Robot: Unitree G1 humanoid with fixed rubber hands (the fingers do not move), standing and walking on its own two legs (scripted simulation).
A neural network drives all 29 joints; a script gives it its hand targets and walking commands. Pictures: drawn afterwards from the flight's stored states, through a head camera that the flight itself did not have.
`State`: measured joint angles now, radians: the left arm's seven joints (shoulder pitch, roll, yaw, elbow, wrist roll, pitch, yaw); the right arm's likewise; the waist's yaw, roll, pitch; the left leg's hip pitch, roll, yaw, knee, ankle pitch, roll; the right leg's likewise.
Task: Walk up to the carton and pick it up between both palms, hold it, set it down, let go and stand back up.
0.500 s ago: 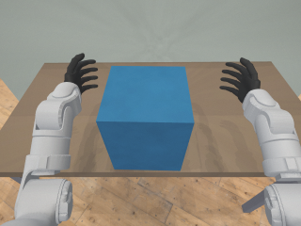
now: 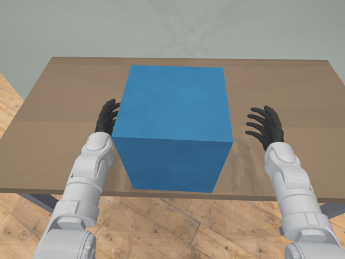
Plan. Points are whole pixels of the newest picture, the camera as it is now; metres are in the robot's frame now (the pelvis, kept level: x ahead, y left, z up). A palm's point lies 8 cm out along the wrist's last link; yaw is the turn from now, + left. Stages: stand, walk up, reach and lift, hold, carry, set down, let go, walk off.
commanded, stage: reach and lift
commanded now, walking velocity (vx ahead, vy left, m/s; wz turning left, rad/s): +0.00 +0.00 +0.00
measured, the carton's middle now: (174, 133) +0.40 +0.00 +0.04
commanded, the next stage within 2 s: none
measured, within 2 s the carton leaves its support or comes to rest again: neither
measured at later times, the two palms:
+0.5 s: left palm (109, 133) +0.39 +0.15 +0.06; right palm (257, 130) +0.38 -0.20 +0.06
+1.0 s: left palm (115, 133) +0.39 +0.13 +0.07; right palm (243, 132) +0.38 -0.17 +0.06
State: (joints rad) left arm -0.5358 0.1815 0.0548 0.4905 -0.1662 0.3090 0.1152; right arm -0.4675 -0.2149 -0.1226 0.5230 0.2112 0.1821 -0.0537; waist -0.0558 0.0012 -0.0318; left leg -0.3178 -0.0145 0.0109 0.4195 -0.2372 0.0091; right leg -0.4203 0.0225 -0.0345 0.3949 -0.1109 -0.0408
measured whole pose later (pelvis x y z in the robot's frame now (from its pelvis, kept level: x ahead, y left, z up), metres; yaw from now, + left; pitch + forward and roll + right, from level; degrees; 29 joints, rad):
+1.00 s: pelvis +0.00 +0.01 +0.00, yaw +1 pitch +6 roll -1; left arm -0.58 0.01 0.08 0.57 -0.02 0.22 0.19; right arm -0.58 -0.09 -0.11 0.69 0.14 0.04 -0.16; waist -0.04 0.02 -0.02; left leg -0.32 -0.01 -0.01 0.47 -0.26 0.02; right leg -0.38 0.03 -0.04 0.37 -0.10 -0.03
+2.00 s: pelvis +0.01 +0.00 +0.01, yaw +3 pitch +1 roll +0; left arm -0.49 -0.09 0.25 0.64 0.20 0.06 0.09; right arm -0.48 0.01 -0.25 0.70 -0.13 -0.05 -0.08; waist -0.08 0.01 -0.02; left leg -0.15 -0.02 -0.05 0.35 -0.22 0.01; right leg -0.22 0.01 -0.08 0.30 -0.11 -0.03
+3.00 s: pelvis -0.01 +0.00 +0.00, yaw +5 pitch +3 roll -1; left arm -0.59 0.00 0.13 0.51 0.09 0.28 0.14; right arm -0.57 -0.06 -0.12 0.65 0.11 0.08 -0.17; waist -0.10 -0.01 -0.08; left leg -0.23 -0.02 -0.06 0.40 -0.21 0.01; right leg -0.26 0.01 -0.10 0.30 -0.08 -0.03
